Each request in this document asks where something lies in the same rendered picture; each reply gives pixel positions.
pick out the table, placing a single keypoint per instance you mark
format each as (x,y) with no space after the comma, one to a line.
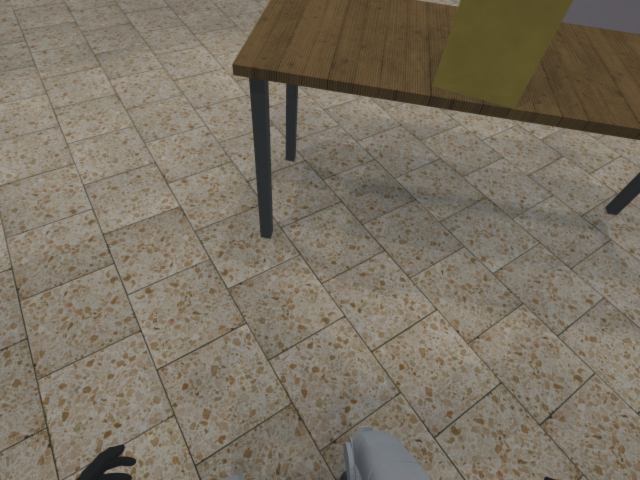
(588,79)

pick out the carton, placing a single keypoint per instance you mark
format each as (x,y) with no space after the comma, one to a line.
(495,46)

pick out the right robot thigh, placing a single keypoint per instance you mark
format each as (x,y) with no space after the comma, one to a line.
(377,455)

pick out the left robot hand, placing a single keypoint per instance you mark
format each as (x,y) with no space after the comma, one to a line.
(107,460)

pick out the robot right shin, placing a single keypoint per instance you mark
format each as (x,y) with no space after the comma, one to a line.
(363,428)

